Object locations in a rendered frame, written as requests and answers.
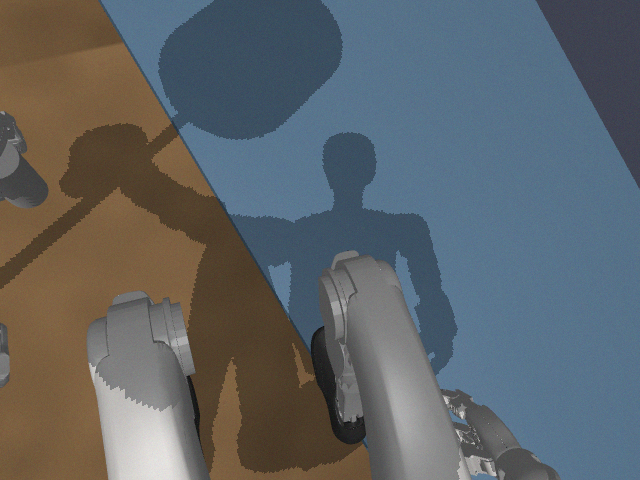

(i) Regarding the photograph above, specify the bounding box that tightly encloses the left robot hand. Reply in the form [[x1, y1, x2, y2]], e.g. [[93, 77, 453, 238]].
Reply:
[[0, 111, 27, 201]]

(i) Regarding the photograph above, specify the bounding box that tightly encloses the right robot hand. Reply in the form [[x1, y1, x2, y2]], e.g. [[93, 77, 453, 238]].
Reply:
[[440, 389, 521, 480]]

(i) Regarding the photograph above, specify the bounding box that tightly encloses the left robot foot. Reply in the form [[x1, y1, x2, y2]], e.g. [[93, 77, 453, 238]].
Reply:
[[187, 376, 204, 456]]

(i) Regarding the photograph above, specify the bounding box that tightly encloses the can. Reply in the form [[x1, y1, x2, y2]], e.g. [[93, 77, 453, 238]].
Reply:
[[0, 142, 49, 208]]

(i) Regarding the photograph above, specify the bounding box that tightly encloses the right robot foot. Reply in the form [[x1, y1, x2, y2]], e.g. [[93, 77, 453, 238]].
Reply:
[[311, 326, 366, 444]]

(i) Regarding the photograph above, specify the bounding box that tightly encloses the right robot arm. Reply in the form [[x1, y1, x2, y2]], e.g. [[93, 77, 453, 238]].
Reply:
[[495, 448, 561, 480]]

